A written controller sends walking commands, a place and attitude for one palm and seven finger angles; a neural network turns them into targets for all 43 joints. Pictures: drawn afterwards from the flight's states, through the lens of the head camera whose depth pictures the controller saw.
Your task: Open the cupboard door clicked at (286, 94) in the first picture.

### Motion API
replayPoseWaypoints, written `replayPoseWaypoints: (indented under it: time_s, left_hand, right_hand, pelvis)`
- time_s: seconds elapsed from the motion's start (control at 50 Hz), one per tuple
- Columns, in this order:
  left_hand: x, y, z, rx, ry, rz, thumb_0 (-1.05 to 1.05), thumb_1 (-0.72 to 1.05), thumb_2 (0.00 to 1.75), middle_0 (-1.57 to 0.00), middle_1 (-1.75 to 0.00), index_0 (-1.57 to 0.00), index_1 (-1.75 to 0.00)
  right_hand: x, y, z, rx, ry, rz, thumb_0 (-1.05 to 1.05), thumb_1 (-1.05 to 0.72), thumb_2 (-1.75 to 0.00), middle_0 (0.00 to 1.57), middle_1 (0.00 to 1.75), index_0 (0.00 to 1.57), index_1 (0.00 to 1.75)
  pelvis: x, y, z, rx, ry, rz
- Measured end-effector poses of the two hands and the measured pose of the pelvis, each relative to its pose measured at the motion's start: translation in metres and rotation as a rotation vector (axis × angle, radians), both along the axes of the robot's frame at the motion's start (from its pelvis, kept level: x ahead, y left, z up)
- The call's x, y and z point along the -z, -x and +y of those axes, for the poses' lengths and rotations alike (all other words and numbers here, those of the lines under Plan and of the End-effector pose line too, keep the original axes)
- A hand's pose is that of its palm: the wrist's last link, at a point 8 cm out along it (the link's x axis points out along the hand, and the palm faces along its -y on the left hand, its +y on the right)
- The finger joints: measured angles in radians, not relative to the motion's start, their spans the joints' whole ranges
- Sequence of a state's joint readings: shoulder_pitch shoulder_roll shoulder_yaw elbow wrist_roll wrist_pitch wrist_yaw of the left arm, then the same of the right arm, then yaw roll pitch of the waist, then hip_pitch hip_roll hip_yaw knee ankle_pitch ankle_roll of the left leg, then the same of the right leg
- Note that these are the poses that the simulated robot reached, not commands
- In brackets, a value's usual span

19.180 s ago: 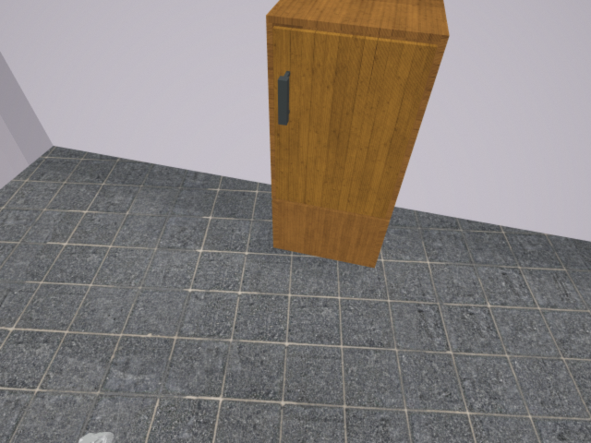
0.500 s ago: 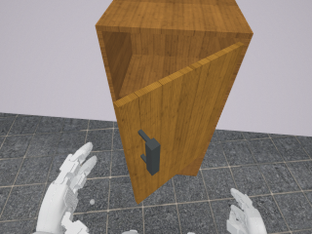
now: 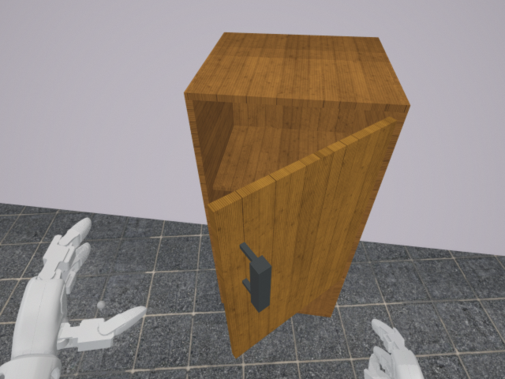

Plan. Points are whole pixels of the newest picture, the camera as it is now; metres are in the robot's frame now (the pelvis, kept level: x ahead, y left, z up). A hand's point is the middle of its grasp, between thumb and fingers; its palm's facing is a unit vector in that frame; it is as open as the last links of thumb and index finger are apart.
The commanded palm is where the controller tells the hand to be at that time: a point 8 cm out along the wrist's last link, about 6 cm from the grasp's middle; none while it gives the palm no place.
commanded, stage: draw the hand back to the body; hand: left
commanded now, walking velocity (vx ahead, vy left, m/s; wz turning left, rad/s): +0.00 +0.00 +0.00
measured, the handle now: (253, 276) +0.30 +0.04 +0.00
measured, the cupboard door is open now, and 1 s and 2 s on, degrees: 43 43 43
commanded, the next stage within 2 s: step back with the hand held close in 0.70 s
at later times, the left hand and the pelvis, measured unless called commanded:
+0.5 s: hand (59, 258) +0.20 +0.25 +0.18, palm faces +0.46 -0.81 -0.37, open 7.7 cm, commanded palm +0.15 +0.28 +0.19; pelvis +0.01 -0.01 +0.02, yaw -1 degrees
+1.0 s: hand (59, 264) +0.19 +0.25 +0.18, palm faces +0.43 -0.80 -0.43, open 7.4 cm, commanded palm +0.13 +0.28 +0.20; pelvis -0.01 -0.02 +0.02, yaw -1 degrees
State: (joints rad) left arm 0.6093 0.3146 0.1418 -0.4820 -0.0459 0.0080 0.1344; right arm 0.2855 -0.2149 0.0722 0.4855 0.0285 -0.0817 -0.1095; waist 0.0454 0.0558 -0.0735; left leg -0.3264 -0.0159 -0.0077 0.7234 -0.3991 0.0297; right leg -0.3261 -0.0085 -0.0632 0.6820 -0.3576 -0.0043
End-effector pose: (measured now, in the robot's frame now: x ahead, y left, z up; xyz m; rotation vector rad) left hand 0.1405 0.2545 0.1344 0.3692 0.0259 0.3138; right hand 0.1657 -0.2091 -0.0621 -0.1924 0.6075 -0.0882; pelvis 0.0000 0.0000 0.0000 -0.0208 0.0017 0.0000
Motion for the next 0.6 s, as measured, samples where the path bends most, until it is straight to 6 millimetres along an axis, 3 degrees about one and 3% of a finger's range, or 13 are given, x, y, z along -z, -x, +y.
replayPoseWaypoints:
  time_s: [0.38, 0.6]
  left_hand:
    - [-0.069, -0.011, 0.034, -0.112, -0.124, -0.216, 0.00, 0.69, 0.81, -0.21, -0.30, -0.20, -0.30]
    - [-0.058, -0.012, 0.022, -0.093, -0.083, -0.167, 0.01, 0.86, 0.88, -0.21, -0.30, -0.21, -0.30]
  right_hand:
    - [-0.016, -0.017, -0.018, -0.019, 0.018, -0.003, 0.01, -0.90, -0.89, 0.20, 0.30, 0.20, 0.30]
    - [-0.014, -0.011, -0.027, -0.005, 0.017, 0.029, 0.01, -0.90, -0.89, 0.20, 0.30, 0.20, 0.30]
  pelvis:
    - [-0.019, -0.006, -0.010, 0.011, -0.011, -0.073]
    - [-0.022, -0.005, -0.016, 0.016, -0.013, -0.085]
